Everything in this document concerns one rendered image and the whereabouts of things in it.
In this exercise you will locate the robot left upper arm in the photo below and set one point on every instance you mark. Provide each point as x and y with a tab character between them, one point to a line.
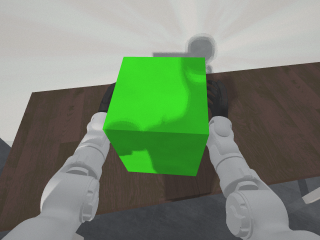
69	201

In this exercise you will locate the table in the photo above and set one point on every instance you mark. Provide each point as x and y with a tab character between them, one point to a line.
275	117

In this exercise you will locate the robot left forearm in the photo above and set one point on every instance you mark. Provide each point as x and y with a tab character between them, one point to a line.
90	154

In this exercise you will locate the carton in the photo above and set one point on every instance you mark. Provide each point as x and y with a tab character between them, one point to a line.
157	120

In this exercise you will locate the robot left hand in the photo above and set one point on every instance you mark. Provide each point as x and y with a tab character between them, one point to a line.
105	102

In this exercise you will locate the robot right hand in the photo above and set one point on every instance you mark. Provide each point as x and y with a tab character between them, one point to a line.
220	101

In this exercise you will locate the robot right upper arm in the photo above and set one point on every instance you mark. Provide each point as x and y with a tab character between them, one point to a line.
260	215

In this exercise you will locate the robot right forearm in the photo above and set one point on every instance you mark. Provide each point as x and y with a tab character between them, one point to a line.
230	165

